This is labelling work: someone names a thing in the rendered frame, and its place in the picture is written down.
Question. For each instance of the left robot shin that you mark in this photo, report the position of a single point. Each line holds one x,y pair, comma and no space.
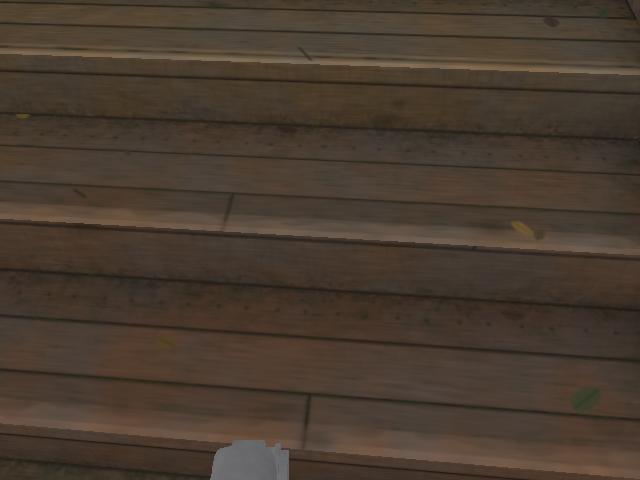
216,455

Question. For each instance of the robot left thigh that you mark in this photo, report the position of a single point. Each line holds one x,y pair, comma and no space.
251,460

